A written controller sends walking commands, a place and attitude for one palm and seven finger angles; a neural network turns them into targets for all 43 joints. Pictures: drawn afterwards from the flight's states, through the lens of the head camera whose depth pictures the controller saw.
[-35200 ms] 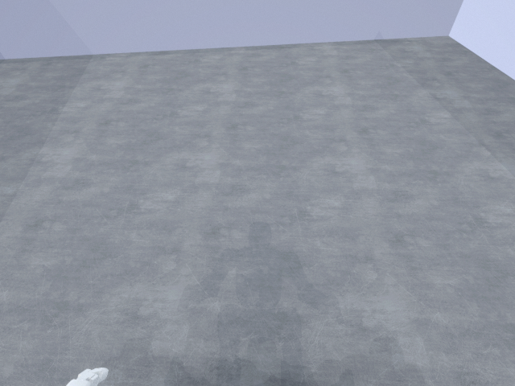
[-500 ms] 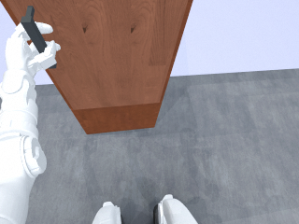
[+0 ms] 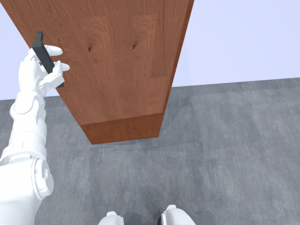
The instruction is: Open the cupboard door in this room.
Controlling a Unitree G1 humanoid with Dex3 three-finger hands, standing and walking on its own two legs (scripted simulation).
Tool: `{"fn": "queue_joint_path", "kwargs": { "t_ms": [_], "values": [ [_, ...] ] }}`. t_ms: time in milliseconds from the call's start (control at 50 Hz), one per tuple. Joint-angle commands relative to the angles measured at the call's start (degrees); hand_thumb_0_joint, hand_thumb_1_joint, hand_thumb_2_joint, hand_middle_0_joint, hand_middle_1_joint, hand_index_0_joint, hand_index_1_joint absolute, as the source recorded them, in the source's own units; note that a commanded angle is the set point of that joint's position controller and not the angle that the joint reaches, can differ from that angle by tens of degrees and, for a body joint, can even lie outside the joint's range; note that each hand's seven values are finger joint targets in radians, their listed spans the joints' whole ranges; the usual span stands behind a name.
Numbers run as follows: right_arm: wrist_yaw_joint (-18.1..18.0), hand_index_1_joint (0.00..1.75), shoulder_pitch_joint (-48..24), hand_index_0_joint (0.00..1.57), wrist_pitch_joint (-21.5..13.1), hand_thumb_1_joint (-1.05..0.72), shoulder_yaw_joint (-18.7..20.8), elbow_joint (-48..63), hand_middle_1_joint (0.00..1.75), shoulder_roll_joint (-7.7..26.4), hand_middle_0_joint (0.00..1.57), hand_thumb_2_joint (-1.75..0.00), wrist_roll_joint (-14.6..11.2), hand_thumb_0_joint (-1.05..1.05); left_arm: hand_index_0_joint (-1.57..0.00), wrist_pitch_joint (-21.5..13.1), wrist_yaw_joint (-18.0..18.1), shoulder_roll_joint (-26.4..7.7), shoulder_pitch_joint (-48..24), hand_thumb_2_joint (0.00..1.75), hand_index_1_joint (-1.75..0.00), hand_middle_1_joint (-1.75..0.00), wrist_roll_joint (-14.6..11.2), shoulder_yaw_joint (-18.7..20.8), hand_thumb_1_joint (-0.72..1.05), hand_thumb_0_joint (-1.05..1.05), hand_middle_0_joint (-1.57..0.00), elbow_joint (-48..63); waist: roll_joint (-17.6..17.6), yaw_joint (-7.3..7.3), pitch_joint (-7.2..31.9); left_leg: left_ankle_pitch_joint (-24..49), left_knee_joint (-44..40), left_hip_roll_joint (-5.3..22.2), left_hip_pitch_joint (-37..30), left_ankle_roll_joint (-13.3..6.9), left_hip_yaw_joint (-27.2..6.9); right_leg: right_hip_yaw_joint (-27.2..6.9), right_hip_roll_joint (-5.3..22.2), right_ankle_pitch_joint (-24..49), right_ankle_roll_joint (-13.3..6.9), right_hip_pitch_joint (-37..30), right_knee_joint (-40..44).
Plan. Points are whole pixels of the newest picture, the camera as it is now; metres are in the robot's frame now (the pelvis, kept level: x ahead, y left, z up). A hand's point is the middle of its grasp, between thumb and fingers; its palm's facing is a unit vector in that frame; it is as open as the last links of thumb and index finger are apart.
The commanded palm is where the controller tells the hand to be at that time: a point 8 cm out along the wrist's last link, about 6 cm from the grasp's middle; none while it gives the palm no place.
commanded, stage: pull the door open along its arc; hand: left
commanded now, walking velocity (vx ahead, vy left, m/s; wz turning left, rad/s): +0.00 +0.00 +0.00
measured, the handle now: (50, 61) +0.53 +0.23 +0.09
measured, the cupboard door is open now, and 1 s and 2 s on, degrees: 4 43 46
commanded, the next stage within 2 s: open thumb and fingers to let go in 0.62 s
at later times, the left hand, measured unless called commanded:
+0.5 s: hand (99, 131) +0.32 +0.09 +0.09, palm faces +0.44 -0.90 +0.05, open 5.5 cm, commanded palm +0.26 +0.13 +0.08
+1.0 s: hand (118, 142) +0.30 +0.05 +0.09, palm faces +0.48 -0.88 -0.01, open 7.4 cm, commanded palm +0.25 +0.09 +0.08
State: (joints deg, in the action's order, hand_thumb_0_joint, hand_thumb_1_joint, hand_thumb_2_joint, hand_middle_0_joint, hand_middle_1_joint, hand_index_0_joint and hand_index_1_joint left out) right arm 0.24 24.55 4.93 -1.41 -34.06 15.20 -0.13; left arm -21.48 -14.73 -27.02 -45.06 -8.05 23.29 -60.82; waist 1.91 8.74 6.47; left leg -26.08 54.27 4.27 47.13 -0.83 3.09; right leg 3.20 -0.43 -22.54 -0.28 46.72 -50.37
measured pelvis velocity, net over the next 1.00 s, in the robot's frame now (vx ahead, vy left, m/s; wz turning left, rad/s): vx -0.01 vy -0.06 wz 0.09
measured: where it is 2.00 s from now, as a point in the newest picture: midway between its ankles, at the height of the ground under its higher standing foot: outside the picture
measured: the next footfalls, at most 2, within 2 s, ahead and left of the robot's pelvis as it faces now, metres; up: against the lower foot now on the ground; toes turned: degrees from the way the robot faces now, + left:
none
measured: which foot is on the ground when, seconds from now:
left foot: down 0.00-1.00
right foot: down 0.00-1.00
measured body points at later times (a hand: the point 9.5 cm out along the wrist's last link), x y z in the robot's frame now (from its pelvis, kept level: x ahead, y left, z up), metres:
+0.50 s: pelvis +0.00 -0.01 +0.01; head +0.03 -0.02 +0.46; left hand +0.29 +0.14 +0.09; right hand +0.19 -0.21 -0.08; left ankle -0.01 +0.11 -0.69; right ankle +0.01 -0.12 -0.69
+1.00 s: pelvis -0.01 -0.06 +0.01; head +0.01 -0.08 +0.46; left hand +0.27 +0.10 +0.09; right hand +0.17 -0.27 -0.10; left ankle -0.01 +0.11 -0.68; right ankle +0.01 -0.12 -0.69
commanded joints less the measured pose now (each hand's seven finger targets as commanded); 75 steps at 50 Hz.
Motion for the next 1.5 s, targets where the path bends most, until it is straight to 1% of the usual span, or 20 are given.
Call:
{"fn": "queue_joint_path", "kwargs": {
  "t_ms": [0,20,100,120,140,160,200,300,420,520,600,700,780,920,1100,1140,1240,1340,1420,1480],
  "values": [
    [-0.04,0.30,4.22,0.20,-1.37,-0.90,4.06,6.56,0.30,9.17,0.20,-0.90,-0.66,0.00,-0.40,-2.17,0.01,-8.71,-6.20,0.90,-1.35,-1.35,-2.55,-0.64,0.90,0.00,-0.40,16.34,2.57,-4.13,24.61,25.83,-6.60,-3.37,-15.26,-0.85,-1.79,-0.70,-2.50,25.96,-0.52,-18.43,4.74],
    [0.13,0.30,3.76,0.20,-1.47,-0.90,4.12,6.91,0.30,8.90,0.20,-0.90,-0.83,0.00,-0.40,-1.85,0.33,-6.63,-3.99,0.90,-1.35,-1.35,-3.11,-1.86,0.90,0.00,-0.40,18.29,0.19,-4.09,23.42,25.62,-7.14,-3.30,-14.99,-0.93,-1.72,-0.45,-2.50,26.39,-0.40,-19.09,5.05],
    [0.73,0.30,1.23,0.20,-2.16,-0.90,4.51,8.45,0.30,8.09,0.20,-0.90,-1.39,0.00,-0.40,-1.10,2.02,-0.66,6.10,0.90,-1.35,-1.35,-4.22,-5.31,0.90,0.00,-0.40,27.55,0.73,-5.64,21.62,29.01,-8.26,-3.12,-17.59,-0.69,-1.65,0.07,-2.25,27.50,-0.54,-19.67,5.40],
    [0.84,0.30,-1.11,0.20,-3.00,-0.90,4.49,8.63,0.30,6.26,0.20,-0.90,-1.05,0.00,-0.40,-0.79,10.19,1.94,5.15,0.90,-1.35,-1.35,-7.95,0.98,0.90,0.00,-0.40,32.88,0.61,-9.76,20.65,28.94,-8.91,-3.32,-15.96,0.11,-1.58,0.93,-2.23,26.04,-0.39,-19.86,5.83],
    [1.47,0.30,-1.72,0.20,-3.98,-0.90,4.46,8.53,0.30,6.06,0.20,-0.90,-0.83,0.00,-0.40,-0.10,14.39,8.00,9.13,0.90,-1.35,-1.35,-6.71,-4.32,0.90,0.00,-0.40,34.55,1.28,-8.20,19.70,28.55,-9.38,-3.24,-17.46,0.57,-1.57,1.33,-2.36,24.66,-0.22,-19.12,5.90],
    [2.03,0.30,-2.28,0.20,-4.71,-0.90,4.50,8.64,0.30,5.81,0.20,-0.90,-0.88,0.00,-0.40,0.17,17.13,11.57,12.03,0.90,-1.35,-1.35,-6.26,-6.37,0.90,0.00,-0.40,37.44,0.90,-7.98,18.21,29.45,-9.67,-2.91,-18.15,0.95,-1.97,1.97,-2.28,23.66,-0.31,-17.91,6.06],
    [2.80,0.30,-3.18,0.20,-5.54,-0.90,4.65,8.63,0.30,5.52,0.20,-0.90,-0.13,0.00,-0.40,0.28,22.75,13.38,18.32,0.90,-1.35,-1.35,-3.90,-7.60,0.90,0.00,-0.40,42.83,-0.05,-9.02,19.02,31.49,-9.67,-2.87,-19.17,1.03,-1.83,2.02,-2.07,24.67,-0.43,-19.62,5.54],
    [4.14,0.30,-7.14,0.20,-6.13,-0.90,4.70,9.70,0.30,3.83,0.20,-0.90,1.76,0.00,-0.40,1.91,35.91,24.35,24.27,0.90,-1.35,-1.35,6.19,-20.04,0.90,0.00,-0.40,56.31,-0.07,-8.18,17.85,31.56,-10.29,-2.34,-21.89,1.22,-2.34,2.24,-1.17,22.68,-0.68,-19.31,5.14],
    [3.08,0.30,-13.28,0.20,-5.63,-0.90,3.92,10.83,0.30,2.56,0.20,-0.90,2.97,0.00,-0.40,5.99,47.06,32.76,29.24,0.90,-1.35,-1.35,12.36,-28.43,0.90,0.00,-0.40,60.45,-6.33,-7.79,12.81,17.26,-12.43,-3.25,-19.50,0.81,-2.95,1.98,-0.28,14.13,-1.17,-20.74,7.69],
    [1.66,0.30,-16.47,0.20,-4.97,-0.90,3.31,11.36,0.30,1.16,0.20,-0.90,3.48,0.00,-0.40,7.88,48.57,36.70,32.95,0.90,-1.35,-1.35,15.91,-35.15,0.90,0.00,-0.40,63.45,-6.71,-7.53,10.69,13.99,-12.45,-3.77,-20.20,0.38,-2.71,1.08,0.34,11.84,-1.42,-21.52,9.87],
    [1.41,0.30,-19.17,0.20,-4.97,-0.90,2.64,12.44,0.30,-0.07,0.20,-0.90,2.99,0.00,-0.40,9.07,47.29,39.89,43.38,0.90,-1.35,-1.35,13.83,-38.62,0.90,0.00,-0.40,68.01,-5.29,-8.73,10.30,14.32,-12.34,-4.45,-21.40,0.32,-2.08,0.28,0.66,13.31,-1.55,-24.80,11.85],
    [0.04,0.30,-21.23,0.20,-4.89,-0.90,1.58,10.40,0.30,-0.04,0.20,-0.90,3.60,0.00,-0.40,9.42,49.11,35.25,30.80,0.90,-1.35,-1.35,13.69,-35.17,0.90,0.00,-0.40,65.71,-6.13,-6.80,3.98,8.80,-10.70,-5.28,-19.04,0.16,-3.00,-3.07,2.34,4.46,-0.59,-20.03,15.79],
    [-0.94,0.30,-21.49,0.20,-4.92,-0.90,1.74,9.02,0.30,-0.72,0.20,-0.90,3.82,0.00,-0.38,8.47,49.58,33.59,28.73,0.78,-1.32,-1.32,13.88,-32.60,0.62,0.00,-0.38,61.48,-9.21,-7.31,4.78,6.55,-10.12,-5.71,-17.63,0.21,-3.49,-6.67,3.80,-1.86,-0.17,-20.60,18.72],
    [-0.93,0.30,-19.25,0.20,-5.41,-0.90,2.89,8.32,0.30,-0.13,0.20,-0.90,3.96,0.00,-0.35,6.34,46.95,33.99,30.37,0.57,-1.27,-1.27,13.40,-32.99,0.13,0.00,-0.35,61.09,-8.64,-7.65,12.13,11.18,-10.02,-5.34,-17.07,0.28,-3.13,-6.63,4.46,13.81,0.88,-25.42,14.27],
    [-1.64,0.30,-19.34,0.20,-5.56,-0.90,2.91,8.19,0.30,0.27,0.20,-0.90,3.54,0.00,-0.30,5.11,45.25,32.38,29.88,0.30,-1.20,-1.20,11.50,-31.15,-0.50,0.00,-0.30,59.39,-10.32,-7.79,8.84,8.99,-10.32,-5.41,-15.94,0.13,-3.26,-7.85,4.79,8.64,1.05,-24.22,16.22],
    [-1.56,0.30,-19.02,0.20,-5.65,-0.90,2.97,8.47,0.30,0.26,0.20,-0.90,3.58,0.00,-0.30,4.93,45.38,32.99,30.52,0.30,-1.20,-1.20,11.34,-31.37,-0.50,0.00,-0.30,59.87,-9.48,-8.14,10.03,9.75,-10.42,-5.46,-16.56,0.16,-3.11,-7.11,4.45,9.50,0.82,-24.47,15.49],
    [-0.86,0.30,-18.12,0.20,-6.02,-0.90,3.25,9.03,0.30,0.49,0.20,-0.90,3.62,0.00,-0.26,5.14,46.27,35.75,31.50,0.30,-0.95,-0.95,12.08,-33.75,-0.50,0.00,-0.26,60.34,-8.39,-7.86,10.83,11.92,-10.64,-5.25,-18.56,0.02,-2.61,-3.61,2.95,11.73,0.06,-23.04,13.05],
    [-0.88,0.30,-18.44,0.20,-5.93,-0.90,3.04,9.52,0.30,0.50,0.20,-0.90,3.63,0.00,-0.22,6.12,47.18,35.86,31.06,0.30,-0.70,-0.70,12.66,-33.84,-0.50,0.00,-0.22,60.06,-9.66,-7.92,9.34,11.18,-10.89,-5.25,-18.12,-0.03,-2.68,-2.82,2.46,9.41,-0.18,-22.09,13.10],
    [-0.72,0.30,-18.62,0.20,-5.67,-0.90,2.85,9.59,0.30,0.36,0.20,-0.90,3.62,0.00,-0.18,6.77,48.11,36.58,29.96,0.30,-0.50,-0.50,13.52,-34.42,-0.50,0.00,-0.18,60.30,-6.47,-8.12,9.49,12.15,-11.13,-5.01,-19.25,0.05,-2.83,-1.14,1.63,9.28,-1.00,-20.78,11.42],
    [-0.60,0.30,-18.70,0.20,-5.50,-0.90,2.99,9.91,0.30,0.42,0.20,-0.90,3.61,0.00,-0.16,7.39,48.36,37.10,31.04,0.30,-0.35,-0.35,13.70,-34.75,-0.50,0.00,-0.16,60.43,-7.18,-8.38,10.15,13.67,-11.08,-4.74,-19.27,0.23,-3.19,-0.39,1.21,10.90,-1.27,-21.27,10.38]
  ]
}}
